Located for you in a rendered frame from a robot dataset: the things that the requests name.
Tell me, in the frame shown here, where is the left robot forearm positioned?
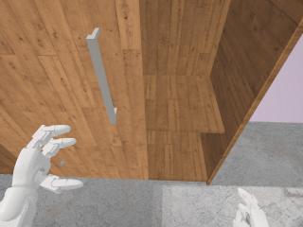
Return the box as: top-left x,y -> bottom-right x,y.
0,185 -> 39,227

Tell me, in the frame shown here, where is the handle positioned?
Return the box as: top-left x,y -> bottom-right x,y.
86,27 -> 117,125

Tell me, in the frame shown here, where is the robot right hand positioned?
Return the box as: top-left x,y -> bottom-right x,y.
233,187 -> 271,227

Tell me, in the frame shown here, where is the robot left hand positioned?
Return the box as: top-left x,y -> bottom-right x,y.
11,125 -> 83,194

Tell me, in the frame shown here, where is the wardrobe door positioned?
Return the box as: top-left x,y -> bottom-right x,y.
0,144 -> 18,169
0,0 -> 149,180

